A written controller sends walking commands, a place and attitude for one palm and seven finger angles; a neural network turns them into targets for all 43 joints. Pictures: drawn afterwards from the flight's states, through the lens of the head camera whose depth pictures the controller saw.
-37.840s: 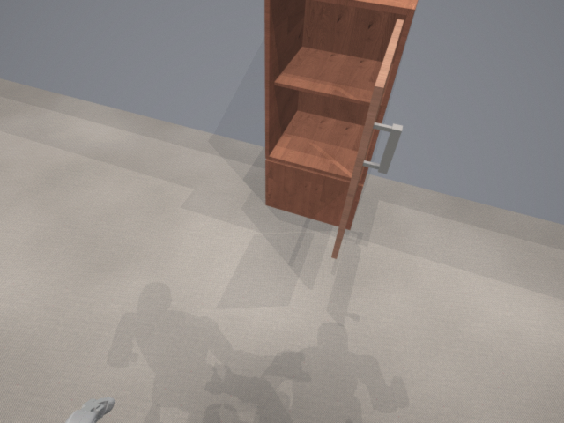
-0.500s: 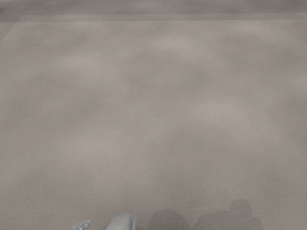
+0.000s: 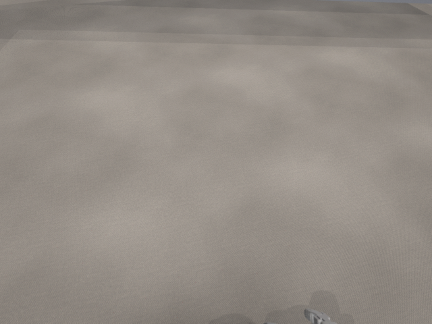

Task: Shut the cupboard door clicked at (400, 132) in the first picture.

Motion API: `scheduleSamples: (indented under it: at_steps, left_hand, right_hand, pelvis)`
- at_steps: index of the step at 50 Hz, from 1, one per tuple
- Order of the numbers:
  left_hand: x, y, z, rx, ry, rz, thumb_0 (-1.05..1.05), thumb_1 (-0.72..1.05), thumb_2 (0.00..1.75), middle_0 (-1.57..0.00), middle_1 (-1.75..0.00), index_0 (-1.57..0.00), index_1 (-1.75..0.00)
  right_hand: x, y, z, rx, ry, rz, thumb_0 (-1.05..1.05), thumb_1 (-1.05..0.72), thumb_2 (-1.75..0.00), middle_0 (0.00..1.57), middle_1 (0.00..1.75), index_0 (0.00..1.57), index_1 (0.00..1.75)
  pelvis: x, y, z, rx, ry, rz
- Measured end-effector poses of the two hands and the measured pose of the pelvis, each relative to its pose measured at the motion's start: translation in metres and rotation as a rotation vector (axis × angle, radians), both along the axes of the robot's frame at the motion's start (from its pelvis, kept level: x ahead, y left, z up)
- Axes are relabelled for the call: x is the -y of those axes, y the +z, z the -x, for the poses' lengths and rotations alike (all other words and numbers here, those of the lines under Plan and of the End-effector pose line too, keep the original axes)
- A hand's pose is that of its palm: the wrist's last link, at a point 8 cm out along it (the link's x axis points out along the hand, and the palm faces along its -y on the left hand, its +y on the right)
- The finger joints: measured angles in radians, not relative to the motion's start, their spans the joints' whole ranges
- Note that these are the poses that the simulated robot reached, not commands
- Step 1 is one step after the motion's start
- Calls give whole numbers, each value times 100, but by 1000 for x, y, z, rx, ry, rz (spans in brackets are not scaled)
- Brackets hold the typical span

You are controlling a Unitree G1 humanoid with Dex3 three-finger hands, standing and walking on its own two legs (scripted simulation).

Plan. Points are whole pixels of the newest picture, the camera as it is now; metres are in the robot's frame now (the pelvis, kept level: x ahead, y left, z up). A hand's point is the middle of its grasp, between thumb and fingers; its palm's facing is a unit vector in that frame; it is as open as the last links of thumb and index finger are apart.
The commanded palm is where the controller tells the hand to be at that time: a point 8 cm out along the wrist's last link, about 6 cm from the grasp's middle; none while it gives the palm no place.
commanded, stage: turn to face it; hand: left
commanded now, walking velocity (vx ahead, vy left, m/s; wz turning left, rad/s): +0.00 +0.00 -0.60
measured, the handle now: out of the picture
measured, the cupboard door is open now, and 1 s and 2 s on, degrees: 67 67 67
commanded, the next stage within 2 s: none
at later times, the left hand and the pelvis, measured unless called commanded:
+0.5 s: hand (141, 317) +0.15 +0.18 -0.18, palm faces -0.24 -0.95 -0.21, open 7.4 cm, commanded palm none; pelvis +0.02 +0.00 -0.01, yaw -17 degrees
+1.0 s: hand (184, 284) +0.22 +0.09 -0.16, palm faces -0.56 -0.79 -0.27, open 7.3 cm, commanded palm none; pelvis +0.01 -0.01 -0.01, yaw -35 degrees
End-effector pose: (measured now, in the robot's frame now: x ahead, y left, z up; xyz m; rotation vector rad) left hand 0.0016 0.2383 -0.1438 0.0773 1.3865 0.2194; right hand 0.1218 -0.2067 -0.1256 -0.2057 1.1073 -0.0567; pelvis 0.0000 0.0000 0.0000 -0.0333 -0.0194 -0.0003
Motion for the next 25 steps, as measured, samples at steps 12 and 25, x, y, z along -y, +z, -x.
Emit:
scheduleSamples:
  at_steps: [12, 25]
  left_hand:
    - [9, 16, -88, 137, -217, -119, 0, 91, 90, -19, -30, -20, -30]
    - [13, -4, -152, 151, -391, -13, 0, 91, 90, -20, -30, -20, -30]
  right_hand:
    - [95, -21, 85, -149, -265, 73, 1, -91, -90, 20, 29, 20, 30]
    - [66, 8, 89, -45, -385, 115, 1, -90, -90, 20, 29, 19, 30]
  pelvis:
    - [25, -10, -4, -21, -145, -30]
    - [-4, -8, -19, -40, -299, -27]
